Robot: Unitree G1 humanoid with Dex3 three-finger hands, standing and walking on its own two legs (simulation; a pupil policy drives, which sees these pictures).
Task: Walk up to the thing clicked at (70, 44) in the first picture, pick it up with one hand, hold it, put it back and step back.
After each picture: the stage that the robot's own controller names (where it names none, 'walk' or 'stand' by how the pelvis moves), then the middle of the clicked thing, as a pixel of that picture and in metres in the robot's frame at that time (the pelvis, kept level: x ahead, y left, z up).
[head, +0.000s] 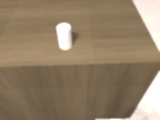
stand; (64, 36) +0.64 +0.12 -0.01
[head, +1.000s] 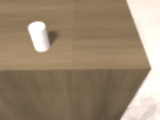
rise first; (39, 37) +0.56 +0.23 +0.02
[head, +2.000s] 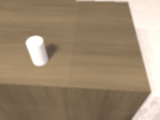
stand; (37, 51) +0.51 +0.23 +0.00
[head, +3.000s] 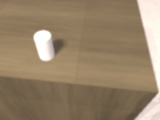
stand; (44, 46) +0.52 +0.19 +0.00
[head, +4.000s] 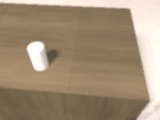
stand; (38, 56) +0.51 +0.22 -0.01
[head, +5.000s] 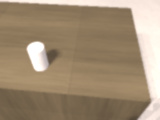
stand; (38, 57) +0.50 +0.22 -0.01
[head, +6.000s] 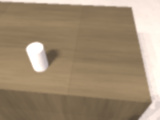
rise first; (38, 57) +0.49 +0.22 -0.01
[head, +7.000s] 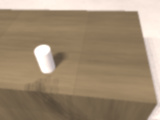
rise first; (45, 59) +0.50 +0.23 -0.01
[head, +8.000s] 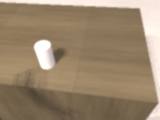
go down; (45, 55) +0.50 +0.22 +0.00
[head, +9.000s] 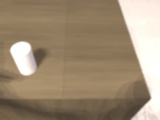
go down; (24, 59) +0.46 +0.22 +0.02
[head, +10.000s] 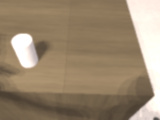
close in; (26, 51) +0.47 +0.21 +0.03
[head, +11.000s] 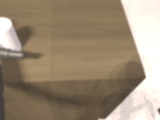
close; (6, 38) +0.49 +0.24 +0.06
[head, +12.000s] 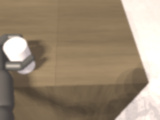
lift; (20, 56) +0.43 +0.20 +0.05
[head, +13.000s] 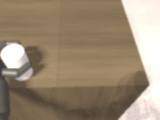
lift; (18, 63) +0.41 +0.21 +0.05
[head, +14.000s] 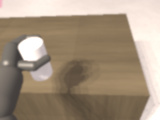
lift; (37, 59) +0.34 +0.16 +0.18
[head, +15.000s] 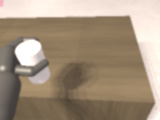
hold; (34, 63) +0.33 +0.17 +0.18
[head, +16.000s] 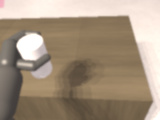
hold; (36, 57) +0.34 +0.16 +0.20
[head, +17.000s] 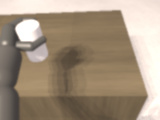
crouch; (33, 41) +0.41 +0.17 +0.19
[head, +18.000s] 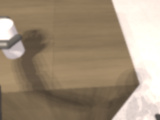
lower; (8, 39) +0.48 +0.22 +0.09
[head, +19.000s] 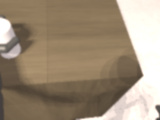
lower; (5, 39) +0.48 +0.22 +0.06
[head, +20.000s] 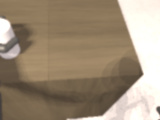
lower; (4, 39) +0.48 +0.22 +0.06
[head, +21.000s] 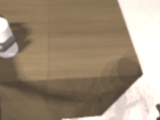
lower; (2, 38) +0.48 +0.23 +0.06
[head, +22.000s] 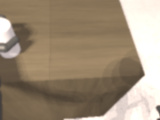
rest; (4, 39) +0.48 +0.23 +0.06
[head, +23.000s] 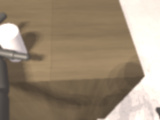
withdraw; (12, 43) +0.47 +0.21 +0.06
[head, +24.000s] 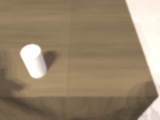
sink last; (34, 62) +0.43 +0.20 +0.03
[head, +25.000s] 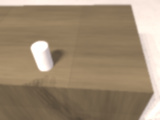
stand; (42, 56) +0.49 +0.22 +0.03
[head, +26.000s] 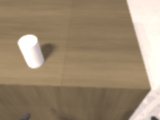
stand; (32, 52) +0.47 +0.22 +0.04
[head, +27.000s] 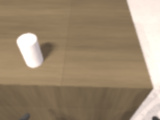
stand; (31, 51) +0.46 +0.22 +0.06
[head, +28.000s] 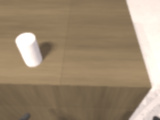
stand; (30, 50) +0.47 +0.23 +0.06
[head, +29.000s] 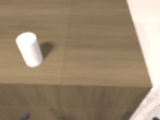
stand; (30, 50) +0.47 +0.23 +0.06
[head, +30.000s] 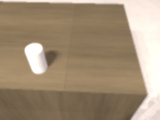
stand; (36, 59) +0.47 +0.22 +0.01
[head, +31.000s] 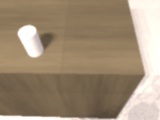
walk; (31, 42) +0.51 +0.23 +0.01
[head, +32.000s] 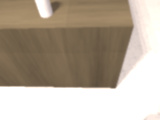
walk; (43, 4) +0.77 +0.25 +0.01
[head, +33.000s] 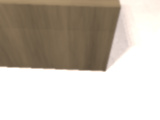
stand; out of the picture +1.09 +0.21 +0.01
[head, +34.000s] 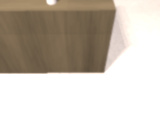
stand; out of the picture +1.08 +0.25 -0.01
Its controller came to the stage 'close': yes
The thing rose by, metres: 0.22
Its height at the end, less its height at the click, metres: +0.00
